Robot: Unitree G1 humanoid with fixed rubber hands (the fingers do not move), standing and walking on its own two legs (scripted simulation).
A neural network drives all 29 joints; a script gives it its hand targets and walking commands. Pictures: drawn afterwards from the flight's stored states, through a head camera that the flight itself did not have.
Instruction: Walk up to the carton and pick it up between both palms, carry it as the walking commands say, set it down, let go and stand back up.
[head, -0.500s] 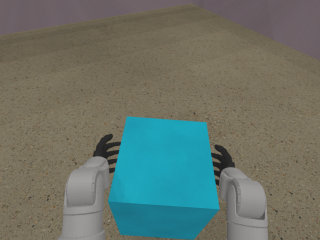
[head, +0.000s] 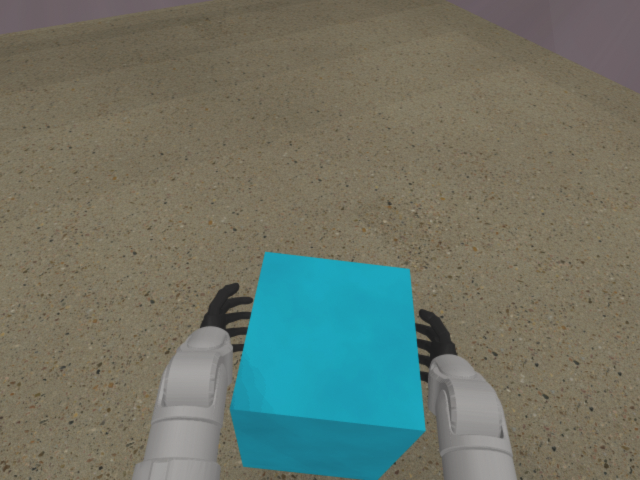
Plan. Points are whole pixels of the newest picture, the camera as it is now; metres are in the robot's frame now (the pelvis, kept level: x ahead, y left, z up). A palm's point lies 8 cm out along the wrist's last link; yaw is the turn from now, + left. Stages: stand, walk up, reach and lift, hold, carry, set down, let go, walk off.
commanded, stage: hold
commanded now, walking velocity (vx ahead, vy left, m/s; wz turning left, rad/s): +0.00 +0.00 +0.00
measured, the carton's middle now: (323, 371) +0.29 +0.01 -0.07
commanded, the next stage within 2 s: set down in 0.28 s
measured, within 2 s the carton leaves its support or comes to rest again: neither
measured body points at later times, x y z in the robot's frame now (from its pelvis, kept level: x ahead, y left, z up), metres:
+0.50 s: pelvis -0.02 +0.01 +0.00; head -0.05 +0.02 +0.45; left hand +0.31 +0.16 +0.03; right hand +0.29 -0.13 +0.01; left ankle +0.06 +0.14 -0.73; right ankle +0.02 -0.12 -0.73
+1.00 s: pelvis +0.03 +0.00 +0.00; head +0.09 +0.01 +0.45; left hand +0.35 +0.15 -0.04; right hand +0.35 -0.14 -0.04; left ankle +0.06 +0.14 -0.73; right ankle +0.02 -0.12 -0.73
